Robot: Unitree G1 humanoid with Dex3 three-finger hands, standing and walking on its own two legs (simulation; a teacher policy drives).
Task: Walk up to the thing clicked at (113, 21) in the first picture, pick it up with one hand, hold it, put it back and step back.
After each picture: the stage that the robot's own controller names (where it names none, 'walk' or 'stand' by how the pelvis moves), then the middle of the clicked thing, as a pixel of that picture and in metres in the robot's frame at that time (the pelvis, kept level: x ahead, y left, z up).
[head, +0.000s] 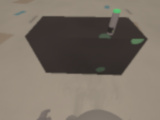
stand; (113, 22) +0.97 -0.22 +0.12
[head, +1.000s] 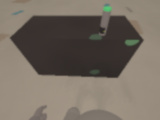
walk; (104, 22) +0.87 -0.09 +0.15
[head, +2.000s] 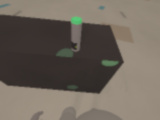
walk; (76, 36) +0.58 +0.16 +0.15
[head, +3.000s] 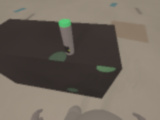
stand; (67, 39) +0.53 +0.20 +0.16
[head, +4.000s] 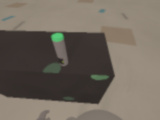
stand; (61, 51) +0.47 +0.23 +0.12
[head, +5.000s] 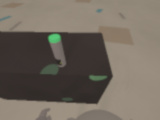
stand; (58, 52) +0.46 +0.24 +0.12
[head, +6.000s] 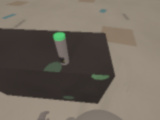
stand; (62, 50) +0.48 +0.22 +0.12
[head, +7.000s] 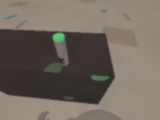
stand; (62, 51) +0.47 +0.22 +0.12
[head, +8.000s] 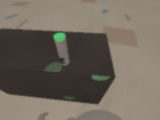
rise first; (62, 50) +0.48 +0.22 +0.12
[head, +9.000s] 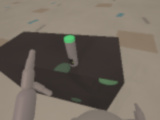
rise first; (71, 52) +0.48 +0.19 +0.12
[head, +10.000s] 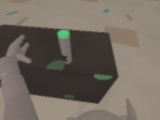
go down; (65, 48) +0.50 +0.18 +0.12
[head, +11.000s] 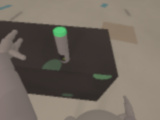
go down; (62, 47) +0.48 +0.18 +0.13
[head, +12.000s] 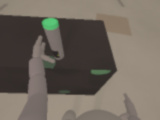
close in; (55, 42) +0.48 +0.19 +0.16
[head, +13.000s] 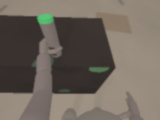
lift; (52, 39) +0.50 +0.21 +0.17
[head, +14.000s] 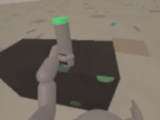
lift; (64, 44) +0.34 +0.15 +0.31
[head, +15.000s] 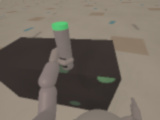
hold; (64, 48) +0.34 +0.16 +0.29
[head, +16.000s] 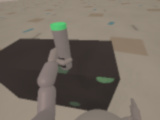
hold; (63, 48) +0.34 +0.16 +0.29
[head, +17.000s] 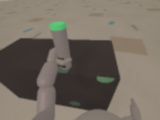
hold; (62, 48) +0.34 +0.17 +0.29
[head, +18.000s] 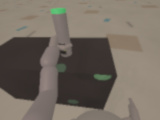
crouch; (63, 34) +0.42 +0.16 +0.32
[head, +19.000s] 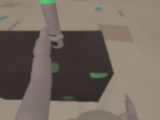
lower; (53, 26) +0.50 +0.19 +0.30
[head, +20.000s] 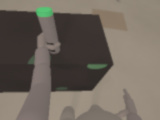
lower; (50, 34) +0.52 +0.20 +0.17
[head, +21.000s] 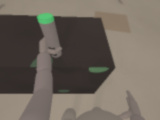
lower; (52, 38) +0.49 +0.20 +0.17
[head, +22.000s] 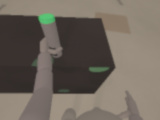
lower; (52, 39) +0.50 +0.20 +0.17
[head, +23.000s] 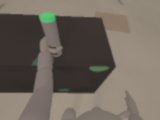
lower; (52, 38) +0.50 +0.20 +0.17
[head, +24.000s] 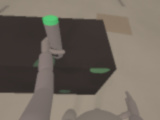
open; (54, 40) +0.49 +0.19 +0.17
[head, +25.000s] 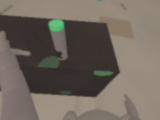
sink last; (60, 43) +0.47 +0.18 +0.16
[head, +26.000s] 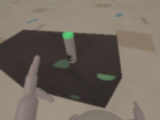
sink last; (70, 48) +0.51 +0.20 +0.13
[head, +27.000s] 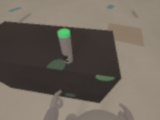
stand; (66, 48) +0.47 +0.19 +0.13
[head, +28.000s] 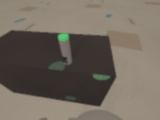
stand; (65, 50) +0.50 +0.21 +0.12
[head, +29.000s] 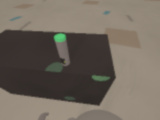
stand; (63, 51) +0.48 +0.22 +0.12
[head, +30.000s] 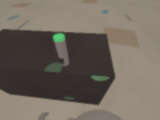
stand; (62, 51) +0.47 +0.22 +0.12
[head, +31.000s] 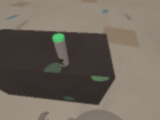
stand; (61, 51) +0.47 +0.22 +0.12
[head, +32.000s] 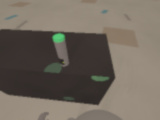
stand; (62, 51) +0.47 +0.22 +0.12
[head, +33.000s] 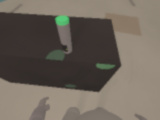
walk; (65, 37) +0.52 +0.19 +0.14
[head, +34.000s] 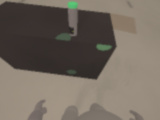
walk; (73, 21) +0.73 +0.20 +0.13
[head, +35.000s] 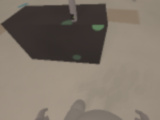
walk; (72, 9) +1.06 +0.27 +0.14
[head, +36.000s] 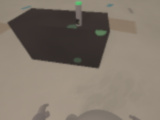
stand; (78, 14) +1.10 +0.18 +0.13
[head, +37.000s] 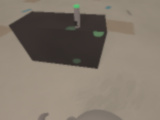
stand; (77, 16) +1.13 +0.20 +0.12
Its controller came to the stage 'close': yes
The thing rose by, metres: 0.21
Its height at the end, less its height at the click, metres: +0.00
